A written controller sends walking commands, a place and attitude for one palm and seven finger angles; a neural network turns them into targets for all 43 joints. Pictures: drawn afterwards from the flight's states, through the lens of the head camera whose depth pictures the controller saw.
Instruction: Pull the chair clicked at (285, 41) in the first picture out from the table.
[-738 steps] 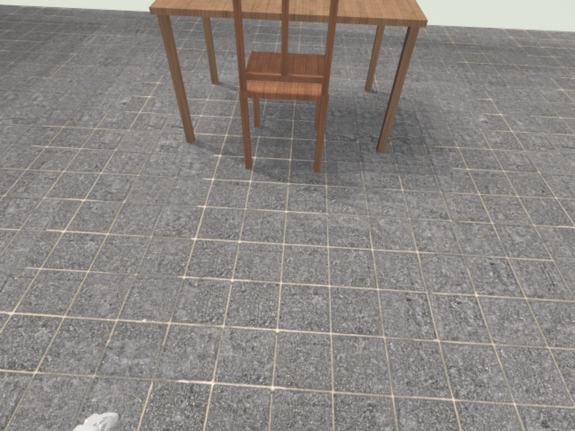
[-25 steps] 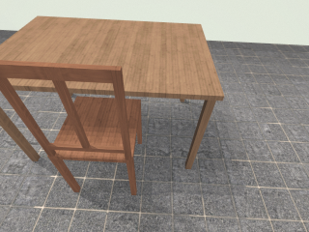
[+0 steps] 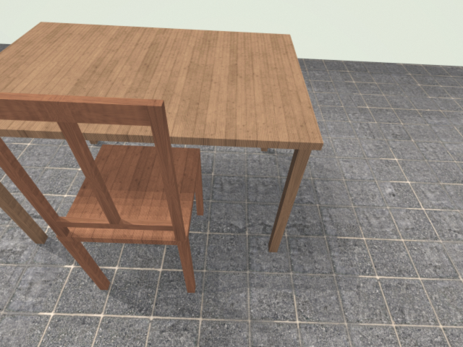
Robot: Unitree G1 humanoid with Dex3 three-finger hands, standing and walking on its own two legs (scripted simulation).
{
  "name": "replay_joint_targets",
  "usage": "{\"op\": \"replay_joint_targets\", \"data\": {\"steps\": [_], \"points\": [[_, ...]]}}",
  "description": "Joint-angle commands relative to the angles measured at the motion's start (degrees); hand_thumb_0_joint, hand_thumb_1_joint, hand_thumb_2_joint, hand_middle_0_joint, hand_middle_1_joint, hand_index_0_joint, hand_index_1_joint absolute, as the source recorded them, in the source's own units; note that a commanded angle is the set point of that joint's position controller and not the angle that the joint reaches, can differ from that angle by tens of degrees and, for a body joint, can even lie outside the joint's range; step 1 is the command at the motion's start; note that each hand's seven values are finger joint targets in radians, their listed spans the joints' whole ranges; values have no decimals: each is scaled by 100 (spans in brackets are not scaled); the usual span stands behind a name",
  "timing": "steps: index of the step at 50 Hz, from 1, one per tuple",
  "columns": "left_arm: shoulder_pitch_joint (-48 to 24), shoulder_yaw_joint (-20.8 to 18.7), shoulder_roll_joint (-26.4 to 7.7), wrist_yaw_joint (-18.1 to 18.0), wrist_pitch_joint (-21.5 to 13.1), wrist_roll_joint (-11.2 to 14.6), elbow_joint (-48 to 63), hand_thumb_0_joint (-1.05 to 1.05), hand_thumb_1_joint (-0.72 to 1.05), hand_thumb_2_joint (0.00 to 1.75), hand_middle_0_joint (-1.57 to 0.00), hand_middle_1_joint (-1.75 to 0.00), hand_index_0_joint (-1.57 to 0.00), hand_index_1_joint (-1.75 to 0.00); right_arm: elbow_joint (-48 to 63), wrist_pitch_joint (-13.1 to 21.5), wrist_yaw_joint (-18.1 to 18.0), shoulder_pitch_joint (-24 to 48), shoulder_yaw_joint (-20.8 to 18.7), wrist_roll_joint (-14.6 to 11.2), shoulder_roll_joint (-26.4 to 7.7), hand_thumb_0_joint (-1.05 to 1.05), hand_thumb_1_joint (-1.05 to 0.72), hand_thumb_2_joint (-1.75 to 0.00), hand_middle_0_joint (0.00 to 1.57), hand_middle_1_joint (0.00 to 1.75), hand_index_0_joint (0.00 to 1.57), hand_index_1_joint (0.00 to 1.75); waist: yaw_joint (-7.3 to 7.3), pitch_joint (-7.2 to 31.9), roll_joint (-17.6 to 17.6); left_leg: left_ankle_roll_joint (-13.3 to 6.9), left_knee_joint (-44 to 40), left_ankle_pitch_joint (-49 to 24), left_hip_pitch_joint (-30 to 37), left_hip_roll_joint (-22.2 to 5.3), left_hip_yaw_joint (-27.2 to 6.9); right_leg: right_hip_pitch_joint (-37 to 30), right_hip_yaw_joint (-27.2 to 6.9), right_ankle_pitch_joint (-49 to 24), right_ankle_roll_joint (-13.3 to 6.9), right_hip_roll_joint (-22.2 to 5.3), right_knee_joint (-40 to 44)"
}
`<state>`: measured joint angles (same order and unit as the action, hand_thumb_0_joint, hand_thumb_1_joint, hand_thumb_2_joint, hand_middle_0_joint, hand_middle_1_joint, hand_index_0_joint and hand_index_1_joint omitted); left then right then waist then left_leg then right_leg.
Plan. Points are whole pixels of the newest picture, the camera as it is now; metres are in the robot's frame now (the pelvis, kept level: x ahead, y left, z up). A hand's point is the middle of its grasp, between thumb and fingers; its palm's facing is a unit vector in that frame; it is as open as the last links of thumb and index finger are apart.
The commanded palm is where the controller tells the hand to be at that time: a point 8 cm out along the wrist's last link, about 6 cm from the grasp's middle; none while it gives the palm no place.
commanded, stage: look again from close up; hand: left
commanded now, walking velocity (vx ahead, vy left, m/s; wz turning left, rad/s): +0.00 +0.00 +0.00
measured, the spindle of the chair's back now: (95, 180) +0.49 +0.36 -0.05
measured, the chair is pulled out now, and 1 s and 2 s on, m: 0.00 0.00 0.00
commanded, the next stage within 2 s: raise the hand toward the chair's back in 0.38 s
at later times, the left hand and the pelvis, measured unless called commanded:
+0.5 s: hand out of the picture -0.01 +0.15 -0.18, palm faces +0.01 -0.99 -0.15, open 7.4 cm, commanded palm +0.11 +0.20 -0.07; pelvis +0.02 +0.00 +0.00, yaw +0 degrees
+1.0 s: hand out of the picture +0.14 +0.15 -0.09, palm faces +0.16 -0.99 -0.05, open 10.1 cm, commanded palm +0.14 +0.20 -0.06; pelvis +0.00 -0.05 -0.10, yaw +3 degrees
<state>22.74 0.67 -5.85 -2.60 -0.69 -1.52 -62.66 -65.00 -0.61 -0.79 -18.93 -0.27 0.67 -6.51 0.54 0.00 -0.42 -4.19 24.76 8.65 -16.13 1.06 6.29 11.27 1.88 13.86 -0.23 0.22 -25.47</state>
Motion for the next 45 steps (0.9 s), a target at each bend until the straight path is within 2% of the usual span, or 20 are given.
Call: {"op": "replay_joint_targets", "data": {"steps": [1, 23, 24, 25, 26, 27, 28, 29, 31, 32, 33, 34, 36, 37, 38, 39, 40, 42, 43, 45], "points": [[599, -112, -405, -43, -58, 29, 65, 0, 90, 90, -20, -30, -20, -30, 147, 95, -70, -359, -102, -2, -515, 0, -90, -90, 20, 30, 20, 30, -16, -526, 97, 157, -788, 1013, 144, -745, -1027, 558, -588, 243, -181, -544, 595], [391, -86, -506, -49, -79, 46, 44, 0, 90, 90, -20, -30, -20, -30, 133, 163, -93, -208, -58, -28, -623, 0, -90, -90, 20, 30, 20, 30, -17, -327, 7, 141, -637, -5, 602, -782, -896, 231, -572, -491, -137, -601, 590], [383, -57, -736, -216, -160, -33, -17, 0, 90, 90, -20, -30, -20, -30, 635, 246, -44, 350, -19, -40, -786, 0, -90, -90, 20, 30, 20, 30, -169, -646, -272, 275, 436, -397, 59, -782, -834, 334, -672, -1099, -131, -723, 666], [-3567, -357, -1800, -190, -1222, 1096, 8756, 0, 88, 89, -20, -30, -20, -30, 2824, 958, -270, 130, -211, -301, -1918, 0, -90, -90, 20, 30, 20, 30, 804, 2291, 657, 258, -57, -347, 1978, -209, -793, 339, 43, -753, -106, -92, -147], [-1682, -378, -1406, -478, -962, 772, 7576, 0, 85, 88, -20, -29, -20, -29, 2360, 1538, -389, 597, 55, -293, -1407, 0, -90, -90, 20, 30, 20, 30, 126, 2114, 1536, 384, -449, -68, 1943, -525, -948, 541, 169, 165, -237, 20, -640], [-1415, -126, -1213, -752, -705, 762, 7330, 0, 83, 87, -19, -29, -19, -29, 2094, 1829, -382, 597, -42, -372, -1405, 0, -90, -90, 20, 30, 20, 30, 271, 1602, 1362, 562, -706, 885, 1353, -551, -1227, 1052, 197, 574, -210, 69, -771], [494, 549, 209, -685, -126, 825, 5489, 0, 81, 86, -19, -29, -19, -29, 1991, 1813, -280, 477, -28, -378, -1183, 0, -90, -90, 20, 30, 20, 30, 226, 468, 890, 500, -819, 1299, 599, -559, -1358, 1458, 295, 683, -227, 24, -951], [-368, 805, 295, -587, -289, 1099, 6903, 0, 78, 85, -19, -28, -19, -28, 2527, 1836, -269, 456, -31, -389, -1360, 0, -90, -90, 20, 30, 20, 30, 213, 70, 901, 446, -638, 1611, 141, -485, -1426, 1314, 349, 566, -186, -24, -871], [-204, 802, 112, -408, -717, 1036, 6925, 0, 74, 83, -18, -27, -18, -27, 2758, 2077, -320, 629, -84, -335, -1539, 0, -90, -90, 20, 30, 20, 30, 353, -138, 271, 329, 16, 1702, -206, -362, -1352, 1585, 298, 665, -149, -16, -570], [23, 743, 126, -299, -856, 953, 6427, 0, 71, 82, -18, -27, -18, -27, 2939, 2094, -264, 572, -143, -260, -1568, 0, -90, -90, 20, 30, 20, 30, 419, -173, -306, 289, 418, 1476, -427, -254, -1311, 1768, 334, 777, -144, -18, -570], [22, 674, 223, -160, -1096, 941, 5980, 0, 69, 81, -18, -27, -18, -27, 2972, 2036, -206, 535, -228, -195, -1586, 0, -90, -90, 20, 30, 20, 30, 453, -196, -1195, 312, 795, 1359, -732, -278, -1311, 2224, 422, 937, -127, 21, -781], [566, 609, 424, 93, -1412, 1022, 5492, 0, 67, 80, -18, -26, -18, -26, 3134, 2007, -161, 689, -311, -150, -1560, 0, -90, -90, 20, 30, 20, 30, 234, -185, -1758, 335, 1179, 1276, -1134, -279, -1199, 2578, 508, 1146, -118, 54, -1084], [1626, 15, 125, 720, -2206, 1262, 5353, 0, 62, 78, -17, -26, -17, -26, 3404, 1946, -24, 886, -465, -95, -1510, 0, -90, -90, 20, 30, 20, 30, -212, 446, -2195, 404, 1796, 794, -1738, -196, -935, 2750, 490, 996, -145, 93, -1645], [2068, -463, -288, 1096, -2522, 1313, 5154, 0, 60, 77, -17, -25, -17, -25, 3519, 1863, 110, 939, -532, -118, -1507, 0, -90, -90, 20, 30, 20, 30, -476, 610, -1577, 492, 1986, 427, -1855, -118, -813, 2617, 388, 498, -233, 88, -1956], [1967, -612, -414, 1460, -2885, 1403, 5368, 0, 57, 76, -17, -25, -17, -25, 3707, 1779, 200, 1120, -564, -81, -1533, 0, -90, -90, 20, 30, 20, 30, -494, 899, -1196, 535, 2292, 144, -1968, -52, -727, 2576, 368, 19, -264, 58, -2332], [1751, -820, -695, 1749, -3200, 1379, 5535, 0, 55, 75, -16, -25, -16, -25, 3917, 1697, 271, 1314, -612, -42, -1544, 0, -90, -90, 20, 30, 20, 30, -481, 1076, -518, 551, 2607, 4, -2076, -24, -661, 2716, 305, -260, -288, 29, -2664], [1897, -1302, -1025, 1777, -3273, 1293, 5462, 0, 53, 74, -16, -24, -16, -24, 4057, 1584, 287, 1359, -655, -66, -1447, 0, -90, -90, 20, 30, 20, 30, -623, 1355, -149, 506, 2779, -92, -2179, -17, -575, 2734, 254, -361, -308, 14, -2911], [1690, -1502, -1360, 1663, -3174, 1148, 6222, 0, 48, 72, -16, -23, -16, -23, 4341, 1311, 298, 1442, -640, -43, -1381, 0, -90, -90, 20, 30, 20, 30, -796, 1624, 650, 481, 2946, -103, -2358, -14, -524, 2815, 121, -356, -357, 29, -3270], [1371, -1203, -1150, 1599, -3141, 1191, 6896, 0, 46, 71, -16, -23, -16, -23, 4609, 1216, 282, 1586, -594, -48, -1351, 0, -90, -90, 20, 30, 20, 30, -726, 1847, 934, 442, 3034, -3, -2324, -23, -493, 2913, 50, -276, -346, 31, -3335], [874, -1247, -1118, 1361, -3245, 1344, 7731, 0, 41, 69, -15, -22, -15, -22, 4737, 1148, 236, 1484, -563, -61, -1220, 0, -90, -90, 20, 30, 20, 30, -554, 2219, 1186, 354, 3270, 134, -2247, -76, -568, 3117, -81, -152, -299, 76, -3314]]}}
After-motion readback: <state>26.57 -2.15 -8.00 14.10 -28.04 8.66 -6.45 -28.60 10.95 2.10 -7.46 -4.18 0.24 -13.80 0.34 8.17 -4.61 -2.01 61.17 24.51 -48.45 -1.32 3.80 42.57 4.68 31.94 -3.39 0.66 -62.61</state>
